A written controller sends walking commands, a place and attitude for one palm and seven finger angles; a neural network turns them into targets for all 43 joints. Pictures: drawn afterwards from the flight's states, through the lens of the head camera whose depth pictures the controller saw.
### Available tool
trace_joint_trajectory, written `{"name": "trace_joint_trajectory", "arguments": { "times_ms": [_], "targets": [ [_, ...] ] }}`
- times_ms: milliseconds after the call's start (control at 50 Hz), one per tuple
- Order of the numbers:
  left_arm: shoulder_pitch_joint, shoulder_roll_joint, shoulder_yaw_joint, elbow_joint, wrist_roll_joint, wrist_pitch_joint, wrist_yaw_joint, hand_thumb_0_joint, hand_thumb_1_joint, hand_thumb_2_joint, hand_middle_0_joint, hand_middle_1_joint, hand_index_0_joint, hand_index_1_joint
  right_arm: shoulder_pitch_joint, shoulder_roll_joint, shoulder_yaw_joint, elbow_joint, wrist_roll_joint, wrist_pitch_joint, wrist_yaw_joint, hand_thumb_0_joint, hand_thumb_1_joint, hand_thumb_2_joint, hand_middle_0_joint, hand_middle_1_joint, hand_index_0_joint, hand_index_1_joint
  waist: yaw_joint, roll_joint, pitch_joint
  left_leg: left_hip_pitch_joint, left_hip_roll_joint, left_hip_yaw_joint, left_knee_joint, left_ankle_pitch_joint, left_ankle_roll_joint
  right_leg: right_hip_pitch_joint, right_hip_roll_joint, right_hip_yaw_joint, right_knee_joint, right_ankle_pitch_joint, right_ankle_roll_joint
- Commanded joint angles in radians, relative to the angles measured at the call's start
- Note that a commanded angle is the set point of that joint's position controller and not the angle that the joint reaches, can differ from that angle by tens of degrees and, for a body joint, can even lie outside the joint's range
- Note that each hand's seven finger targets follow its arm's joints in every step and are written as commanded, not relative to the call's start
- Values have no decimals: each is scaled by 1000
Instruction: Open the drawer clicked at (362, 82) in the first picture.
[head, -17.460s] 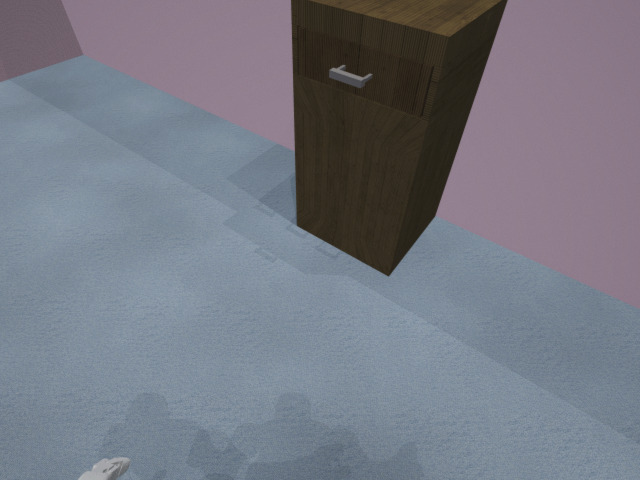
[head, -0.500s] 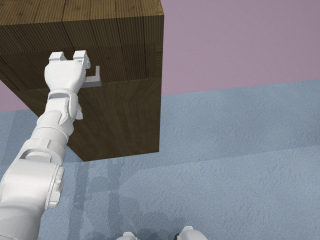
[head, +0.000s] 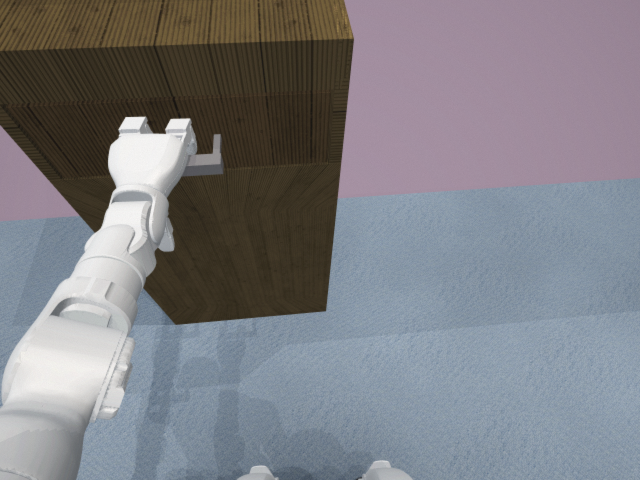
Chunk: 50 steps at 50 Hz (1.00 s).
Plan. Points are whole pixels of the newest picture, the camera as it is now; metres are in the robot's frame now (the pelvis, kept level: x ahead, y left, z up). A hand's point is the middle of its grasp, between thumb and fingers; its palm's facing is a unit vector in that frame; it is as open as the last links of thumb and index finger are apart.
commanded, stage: lower the fingers behind the handle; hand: left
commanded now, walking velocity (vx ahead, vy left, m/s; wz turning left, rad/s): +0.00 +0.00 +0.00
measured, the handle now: (185, 154) +0.55 +0.19 +0.04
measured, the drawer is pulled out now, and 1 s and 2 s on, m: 0.00 0.00 0.00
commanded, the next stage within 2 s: lift the fingers back up to retry in 0.60 s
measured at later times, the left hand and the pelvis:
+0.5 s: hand (166, 183) +0.49 +0.20 +0.04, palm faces -0.03 +0.04 -1.00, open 13.8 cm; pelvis -0.02 +0.00 -0.01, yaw -1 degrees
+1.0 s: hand (167, 177) +0.50 +0.20 +0.05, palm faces -0.06 +0.00 -1.00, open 13.8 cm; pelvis -0.02 +0.00 +0.00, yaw -1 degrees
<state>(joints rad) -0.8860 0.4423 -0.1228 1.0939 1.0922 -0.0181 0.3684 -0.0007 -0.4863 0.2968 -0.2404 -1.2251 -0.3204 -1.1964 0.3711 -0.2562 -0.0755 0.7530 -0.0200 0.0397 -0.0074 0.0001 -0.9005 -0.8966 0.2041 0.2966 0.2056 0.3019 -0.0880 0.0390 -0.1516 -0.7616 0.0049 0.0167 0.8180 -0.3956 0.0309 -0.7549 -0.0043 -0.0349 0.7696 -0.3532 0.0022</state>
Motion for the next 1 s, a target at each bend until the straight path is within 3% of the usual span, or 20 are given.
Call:
{"name": "trace_joint_trajectory", "arguments": {
  "times_ms": [0,40,140,160,200,240,320,360,380,460,520,580,660,680,720,780,840,880,920,980],
  "targets": [
    [-450,75,6,-92,4,43,35,0,-500,300,-300,-1200,-300,-1200,145,-156,-46,-45,1,-13,3,0,-900,-900,200,300,200,300,-87,18,-334,276,-7,-28,-62,388,0,78,63,-8,-62,262,-39],
    [-453,81,6,-67,5,74,36,0,-500,300,-300,-1200,-300,-1200,144,-155,-46,-45,3,-11,3,0,-900,-900,200,300,200,300,-91,30,-355,288,-8,-27,-57,391,0,76,62,-9,-58,262,-38],
    [-426,119,21,12,-8,121,-6,0,-500,300,-300,-1200,-300,-1200,133,-161,-30,-62,6,-2,-9,0,-900,-900,200,300,200,300,-93,-21,-320,220,-14,-16,-65,316,8,110,59,-5,-63,247,-32],
    [-415,101,5,18,-15,123,-20,0,-500,300,-300,-1200,-300,-1200,129,-161,-25,-70,7,-2,-11,0,-900,-900,200,300,200,300,-94,-26,-306,203,-17,-9,-65,296,11,114,58,-3,-67,244,-30],
    [-402,119,10,28,-20,116,-45,0,-500,300,-300,-1200,-300,-1200,126,-163,-20,-80,9,-3,-18,0,-900,-900,200,300,200,300,-94,-44,-276,170,-19,-7,-67,254,14,117,56,-2,-70,222,-28],
    [-387,177,44,35,-24,101,-66,0,-500,300,-300,-1200,-300,-1200,129,-168,-14,-89,10,-3,-28,0,-900,-900,200,300,200,300,-89,-57,-286,142,-22,-2,-63,233,18,142,52,7,-67,225,-24],
    [-376,153,23,15,-27,58,-93,0,-500,300,-300,-1200,-300,-1200,136,-164,-13,-101,13,-10,-36,0,-900,-900,200,300,200,300,-91,-62,-264,123,-19,-4,-59,195,19,114,53,6,-65,186,-25],
    [-382,154,18,5,-17,42,-92,0,-500,300,-300,-1200,-300,-1200,141,-164,-13,-102,15,-14,-38,0,-900,-900,200,300,200,300,-91,-45,-254,118,-15,-8,-53,177,18,76,53,6,-57,156,-26],
    [-380,122,-4,-7,-18,36,-91,0,-500,300,-300,-1200,-300,-1200,144,-161,-15,-102,14,-18,-38,0,-900,-900,200,300,200,300,-95,-46,-266,127,-14,-10,-48,184,19,67,54,4,-53,154,-26],
    [-406,140,14,-21,-26,23,-76,0,-500,300,-300,-1200,-300,-1200,160,-163,-20,-91,12,-23,-37,0,-900,-900,200,300,200,300,-103,-53,-288,120,-11,-15,-37,171,20,55,54,7,-47,143,-24],
    [-410,171,43,-28,-30,29,-64,0,-500,300,-300,-1200,-300,-1200,167,-167,-23,-83,12,-25,-33,0,-900,-900,200,300,200,300,-92,-44,-317,120,-14,-11,-35,185,21,77,55,11,-47,157,-27],
    [-429,152,14,-4,-17,47,-55,0,-500,300,-300,-1200,-300,-1200,170,-165,-20,-75,15,-25,-34,0,-900,-900,200,300,200,300,-105,-33,-280,112,-12,-15,-40,164,19,41,56,5,-52,127,-25],
    [-482,180,22,11,-17,66,-48,0,-500,300,-300,-1200,-300,-1200,170,-172,-15,-70,17,-27,-35,0,-900,-900,200,300,200,300,-116,-27,-275,102,-11,-20,-45,135,19,27,55,5,-54,97,-24],
    [-468,173,22,11,-22,68,-51,0,-500,300,-300,-1200,-300,-1200,171,-168,-15,-72,15,-29,-35,0,-900,-900,200,300,200,300,-109,-16,-291,109,-14,-13,-45,146,20,45,55,6,-55,110,-24],
    [-493,243,71,-27,-32,68,-54,0,-500,300,-300,-1200,-300,-1200,168,-174,-14,-80,15,-24,-36,0,-900,-900,200,300,200,300,-94,-6,-353,128,-16,-12,-50,167,21,101,55,14,-58,137,-25],
    [-520,232,47,-36,-28,72,-67,0,-500,300,-300,-1200,-300,-1200,166,-165,-9,-85,19,-25,-40,0,-900,-900,200,300,200,300,-102,6,-351,149,-16,-11,-63,169,22,115,55,13,-74,137,-20],
    [-550,278,79,-81,-23,58,-68,0,-500,300,-300,-1200,-300,-1200,166,-167,-9,-91,21,-25,-46,0,-900,-900,200,300,200,300,-92,20,-382,190,-14,-18,-75,204,22,140,56,14,-82,159,-21],
    [-538,252,67,-110,-27,45,-71,0,-500,300,-300,-1200,-300,-1200,161,-161,-10,-97,21,-27,-47,0,-900,-900,200,300,200,300,-82,35,-396,226,-13,-17,-82,238,20,154,58,12,-89,183,-23],
    [-565,230,55,-137,-28,32,-70,0,-500,300,-300,-1200,-300,-1200,162,-161,-14,-94,19,-27,-45,0,-900,-900,200,300,200,300,-92,41,-383,265,-8,-26,-90,264,18,138,61,7,-100,188,-26],
    [-555,243,76,-186,-24,14,-55,0,-500,300,-300,-1200,-300,-1200,160,-160,-18,-94,17,-29,-45,0,-900,-900,200,300,200,300,-75,41,-402,317,-5,-33,-101,314,16,154,63,2,-107,210,-28]
  ]
}}
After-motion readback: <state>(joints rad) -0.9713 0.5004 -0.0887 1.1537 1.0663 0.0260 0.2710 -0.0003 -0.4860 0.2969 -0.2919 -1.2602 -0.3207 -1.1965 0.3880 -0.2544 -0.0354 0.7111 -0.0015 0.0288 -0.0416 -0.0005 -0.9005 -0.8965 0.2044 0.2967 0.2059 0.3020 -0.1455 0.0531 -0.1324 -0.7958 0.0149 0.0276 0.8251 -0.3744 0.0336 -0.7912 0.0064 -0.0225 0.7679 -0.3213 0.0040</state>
